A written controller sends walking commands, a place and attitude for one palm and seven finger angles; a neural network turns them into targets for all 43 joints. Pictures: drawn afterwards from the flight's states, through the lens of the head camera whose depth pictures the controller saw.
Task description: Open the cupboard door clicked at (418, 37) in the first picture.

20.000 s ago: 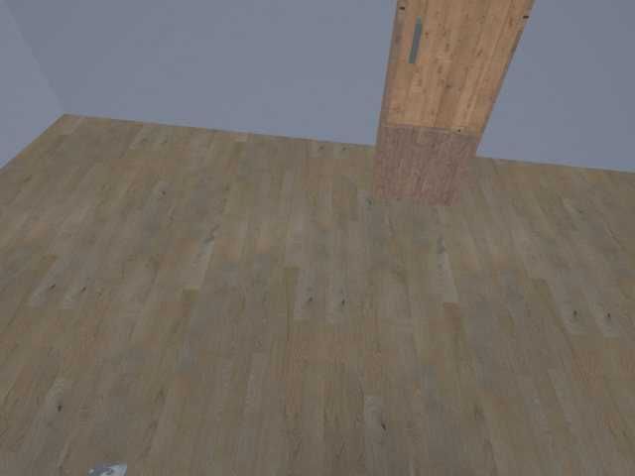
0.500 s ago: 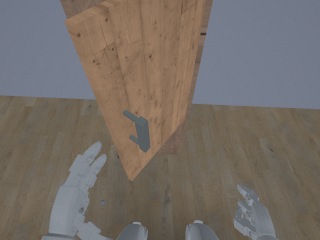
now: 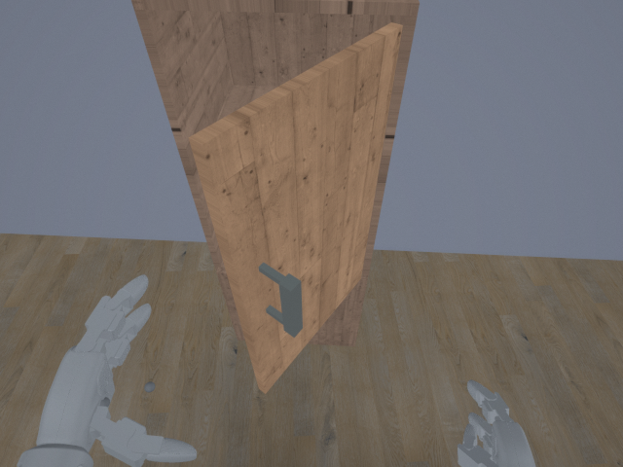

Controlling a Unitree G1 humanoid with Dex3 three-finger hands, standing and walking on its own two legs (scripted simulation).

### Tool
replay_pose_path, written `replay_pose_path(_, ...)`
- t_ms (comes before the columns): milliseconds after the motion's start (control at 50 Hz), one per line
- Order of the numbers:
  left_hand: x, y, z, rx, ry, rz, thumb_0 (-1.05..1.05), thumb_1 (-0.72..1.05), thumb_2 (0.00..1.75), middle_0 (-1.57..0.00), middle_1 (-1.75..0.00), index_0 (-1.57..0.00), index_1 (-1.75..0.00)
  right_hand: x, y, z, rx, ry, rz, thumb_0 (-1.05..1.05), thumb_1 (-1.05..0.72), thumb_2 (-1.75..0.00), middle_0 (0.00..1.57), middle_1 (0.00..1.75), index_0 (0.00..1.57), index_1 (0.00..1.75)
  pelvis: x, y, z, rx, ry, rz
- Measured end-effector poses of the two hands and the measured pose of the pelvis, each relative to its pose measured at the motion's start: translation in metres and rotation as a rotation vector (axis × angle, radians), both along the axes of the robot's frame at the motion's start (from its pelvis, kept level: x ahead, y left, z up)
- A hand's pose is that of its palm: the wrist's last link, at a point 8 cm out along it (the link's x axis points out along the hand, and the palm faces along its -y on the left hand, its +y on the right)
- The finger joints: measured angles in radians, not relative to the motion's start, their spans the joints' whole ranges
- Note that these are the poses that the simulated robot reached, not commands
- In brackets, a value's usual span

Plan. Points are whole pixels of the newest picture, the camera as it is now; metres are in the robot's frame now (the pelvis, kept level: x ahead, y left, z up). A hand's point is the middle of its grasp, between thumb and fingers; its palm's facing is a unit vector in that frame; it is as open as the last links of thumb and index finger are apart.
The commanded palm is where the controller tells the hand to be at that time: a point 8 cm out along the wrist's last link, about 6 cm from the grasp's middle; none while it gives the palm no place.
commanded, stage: draw the hand back to the body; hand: left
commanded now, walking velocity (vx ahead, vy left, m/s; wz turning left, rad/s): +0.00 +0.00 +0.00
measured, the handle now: (280, 300) +0.34 +0.08 +0.02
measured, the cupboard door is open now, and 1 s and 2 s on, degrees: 56 56 56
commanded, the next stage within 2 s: step back with the hand held close in 0.98 s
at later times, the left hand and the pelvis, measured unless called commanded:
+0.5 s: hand (43, 318) +0.20 +0.26 +0.18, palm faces +0.39 -0.82 -0.42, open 10.3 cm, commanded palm +0.15 +0.30 +0.20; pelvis +0.02 +0.01 +0.05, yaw -1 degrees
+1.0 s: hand (27, 313) +0.20 +0.26 +0.21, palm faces +0.44 -0.80 -0.42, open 7.5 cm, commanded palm +0.15 +0.29 +0.22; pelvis +0.01 +0.00 +0.05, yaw -1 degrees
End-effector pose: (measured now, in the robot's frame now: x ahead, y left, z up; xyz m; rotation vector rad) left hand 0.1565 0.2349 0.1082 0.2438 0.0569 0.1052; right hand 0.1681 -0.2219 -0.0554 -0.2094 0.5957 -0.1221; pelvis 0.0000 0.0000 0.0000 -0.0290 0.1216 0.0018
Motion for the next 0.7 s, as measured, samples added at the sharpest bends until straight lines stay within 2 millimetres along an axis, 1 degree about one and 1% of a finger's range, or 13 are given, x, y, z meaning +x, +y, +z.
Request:
replay_pose_path(60,-0.002,0.01,0.01,0.071,0.032,0.077,-0.01,-0.32,0.38,-0.16,-0.3,-0.16,-0.3,0.002,0.005,0.006,0.006,0.009,-0.01,0.02,-0.9,-0.9,0.21,0.3,0.21,0.3,0.004,0.003,0.01,0.001,-0.027,-0.003)
replay_pose_path(140,-0.003,0.022,0.024,0.122,0.033,0.143,-0.01,-0.19,0.43,-0.17,-0.3,-0.17,-0.3,0.005,0.013,0.012,0.008,0.019,0.007,0.02,-0.9,-0.9,0.21,0.3,0.21,0.3,0.008,0.006,0.02,0.002,-0.064,-0.002)
replay_pose_path(260,0.001,0.037,0.047,0.16,-0.019,0.201,0.0,0.01,0.52,-0.18,-0.3,-0.17,-0.3,0.011,0.022,0.018,0.01,0.028,0.045,0.02,-0.9,-0.9,0.21,0.3,0.21,0.3,0.013,0.011,0.032,0.006,-0.112,-0.001)
replay_pose_path(360,0.004,0.047,0.068,0.19,-0.074,0.226,0.0,0.18,0.59,-0.18,-0.3,-0.18,-0.3,0.018,0.026,0.025,0.015,0.022,0.064,0.02,-0.9,-0.9,0.21,0.3,0.21,0.3,0.016,0.013,0.04,0.008,-0.142,-0.005)
replay_pose_path(500,0.006,0.061,0.095,0.237,-0.156,0.261,0.01,0.42,0.7,-0.19,-0.3,-0.19,-0.3,0.025,0.025,0.032,0.015,0.015,0.079,0.02,-0.9,-0.9,0.21,0.3,0.21,0.3,0.017,0.012,0.046,0.01,-0.171,-0.012)
replay_pose_path(620,0.005,0.071,0.118,0.276,-0.236,0.303,0.01,0.63,0.79,-0.2,-0.31,-0.2,-0.3,0.025,0.02,0.033,0.011,0.023,0.078,0.02,-0.9,-0.9,0.21,0.3,0.21,0.3,0.016,0.009,0.049,0.011,-0.187,-0.016)
replay_pose_path(660,0.004,0.074,0.123,0.283,-0.257,0.316,0.01,0.69,0.81,-0.21,-0.31,-0.2,-0.3,0.024,0.017,0.033,0.011,0.03,0.075,0.01,-0.9,-0.9,0.21,0.3,0.21,0.3,0.015,0.008,0.049,0.012,-0.192,-0.017)
replay_pose_path(700,0.004,0.073,0.124,0.28,-0.264,0.323,0.01,0.75,0.84,-0.21,-0.3,-0.2,-0.3,0.022,0.015,0.032,0.012,0.038,0.072,0.01,-0.9,-0.9,0.21,0.3,0.21,0.3,0.014,0.007,0.05,0.013,-0.194,-0.018)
